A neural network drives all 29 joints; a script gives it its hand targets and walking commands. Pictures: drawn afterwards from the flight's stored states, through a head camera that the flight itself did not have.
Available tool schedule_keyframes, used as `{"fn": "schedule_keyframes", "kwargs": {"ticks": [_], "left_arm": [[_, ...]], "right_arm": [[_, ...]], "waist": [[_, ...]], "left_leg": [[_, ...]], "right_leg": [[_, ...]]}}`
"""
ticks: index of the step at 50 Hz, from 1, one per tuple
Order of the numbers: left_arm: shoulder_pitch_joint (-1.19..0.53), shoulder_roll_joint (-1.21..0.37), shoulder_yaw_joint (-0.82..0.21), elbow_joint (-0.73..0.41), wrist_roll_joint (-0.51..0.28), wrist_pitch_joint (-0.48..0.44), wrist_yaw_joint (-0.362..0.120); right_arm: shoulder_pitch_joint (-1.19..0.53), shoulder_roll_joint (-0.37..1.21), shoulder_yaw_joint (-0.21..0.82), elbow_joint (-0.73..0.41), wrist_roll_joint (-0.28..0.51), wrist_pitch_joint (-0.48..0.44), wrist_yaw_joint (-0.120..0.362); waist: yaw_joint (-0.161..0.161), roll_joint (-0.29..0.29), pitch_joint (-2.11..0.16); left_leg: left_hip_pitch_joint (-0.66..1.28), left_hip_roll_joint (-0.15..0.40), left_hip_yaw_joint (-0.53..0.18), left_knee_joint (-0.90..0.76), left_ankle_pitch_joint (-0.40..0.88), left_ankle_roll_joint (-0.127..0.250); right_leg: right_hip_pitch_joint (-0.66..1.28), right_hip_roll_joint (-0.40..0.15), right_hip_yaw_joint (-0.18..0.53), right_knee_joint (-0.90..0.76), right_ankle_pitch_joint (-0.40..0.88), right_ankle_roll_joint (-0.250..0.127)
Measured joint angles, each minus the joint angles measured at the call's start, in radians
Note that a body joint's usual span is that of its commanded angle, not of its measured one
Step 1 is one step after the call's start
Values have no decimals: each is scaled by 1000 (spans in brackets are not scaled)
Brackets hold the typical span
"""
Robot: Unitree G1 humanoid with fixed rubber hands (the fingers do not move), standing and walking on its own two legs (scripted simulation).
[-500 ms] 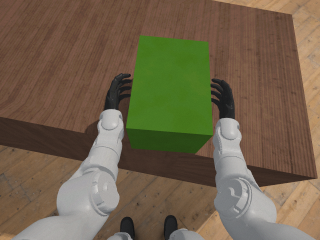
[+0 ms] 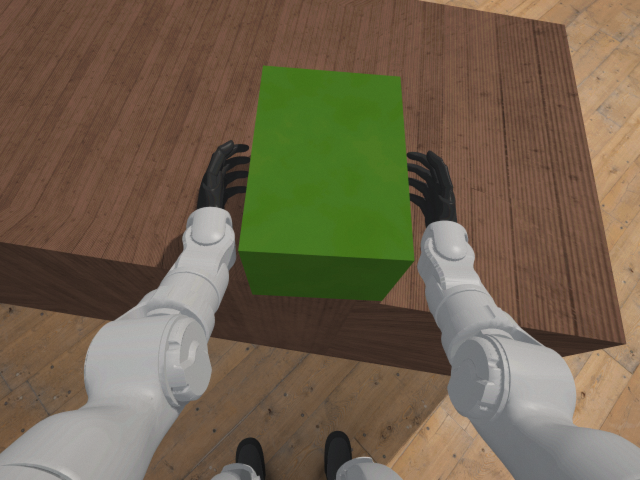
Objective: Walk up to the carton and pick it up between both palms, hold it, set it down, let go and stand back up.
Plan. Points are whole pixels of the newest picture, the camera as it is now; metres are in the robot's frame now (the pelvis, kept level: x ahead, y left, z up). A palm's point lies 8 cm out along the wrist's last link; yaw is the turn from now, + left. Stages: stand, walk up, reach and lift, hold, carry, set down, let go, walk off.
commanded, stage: set down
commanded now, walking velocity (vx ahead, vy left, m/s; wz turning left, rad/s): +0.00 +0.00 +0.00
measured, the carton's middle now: (324, 187) +0.49 -0.02 -0.05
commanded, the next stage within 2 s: none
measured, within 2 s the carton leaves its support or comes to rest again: neither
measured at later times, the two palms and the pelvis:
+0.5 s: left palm (179, 186) +0.45 +0.16 +0.02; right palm (485, 191) +0.44 -0.22 +0.03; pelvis -0.02 -0.01 -0.03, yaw +1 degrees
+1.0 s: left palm (149, 136) +0.46 +0.18 +0.10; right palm (503, 148) +0.45 -0.21 +0.11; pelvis -0.02 -0.01 -0.01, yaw +1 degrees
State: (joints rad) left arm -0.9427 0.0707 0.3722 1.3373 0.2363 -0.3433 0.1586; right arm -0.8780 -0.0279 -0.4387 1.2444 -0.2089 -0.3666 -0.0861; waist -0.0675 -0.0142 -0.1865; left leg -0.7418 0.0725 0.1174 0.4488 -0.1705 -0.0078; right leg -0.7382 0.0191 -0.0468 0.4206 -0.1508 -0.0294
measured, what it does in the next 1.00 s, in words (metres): stands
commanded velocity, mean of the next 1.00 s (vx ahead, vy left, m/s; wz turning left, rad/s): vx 0.00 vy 0.00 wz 0.00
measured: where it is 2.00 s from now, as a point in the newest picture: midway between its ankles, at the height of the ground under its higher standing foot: outside the picture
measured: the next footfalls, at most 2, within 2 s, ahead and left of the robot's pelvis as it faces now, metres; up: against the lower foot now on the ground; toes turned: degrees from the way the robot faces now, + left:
none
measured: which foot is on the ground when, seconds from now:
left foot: down 0.00-1.00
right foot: down 0.00-1.00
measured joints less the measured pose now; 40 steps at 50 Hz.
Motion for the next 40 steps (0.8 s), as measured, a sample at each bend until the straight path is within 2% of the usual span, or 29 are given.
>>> {"fn": "schedule_keyframes", "kwargs": {"ticks": [4, 11, 15, 24, 28, 32, 40], "left_arm": [[-65, 41, -125, 120, -135, -30, 2], [-168, 77, -264, 280, -298, -81, -17], [-194, 109, -319, 325, -369, -100, -39], [-220, 169, -439, 333, -514, -96, -81], [-227, 188, -490, 306, -556, -80, -86], [-247, 195, -508, 280, -574, -49, -90], [-306, 208, -511, 275, -595, 30, -109]], "right_arm": [[-49, -46, 119, 85, 118, 10, -11], [-126, -117, 235, 226, 244, -21, -17], [-162, -147, 289, 261, 305, -36, -13], [-218, -233, 411, 269, 463, 3, 13], [-235, -256, 450, 245, 522, 38, 35], [-253, -267, 483, 224, 562, 82, 50], [-274, -257, 479, 174, 545, 159, 35]], "waist": [[7, 17, -40], [29, 55, -77], [33, 62, -88], [5, 40, -89], [-5, 29, -105], [1, 23, -117], [14, 22, -118]], "left_leg": [[-70, 5, -7, 65, -27, 0], [-150, 1, -60, 174, -75, -10], [-177, -3, -91, 210, -87, -22], [-213, -9, -114, 230, -76, -31], [-240, -10, -114, 236, -67, -34], [-252, -10, -109, 239, -61, -35], [-223, -16, -105, 227, -54, -32]], "right_leg": [[-64, 1, -2, 54, -21, 1], [-128, 0, -23, 148, -69, 0], [-154, 4, -25, 182, -81, -4], [-201, 3, -31, 228, -84, -15], [-234, 3, -29, 245, -80, -19], [-253, 3, -23, 257, -76, -21], [-232, -1, -14, 258, -74, -18]]}}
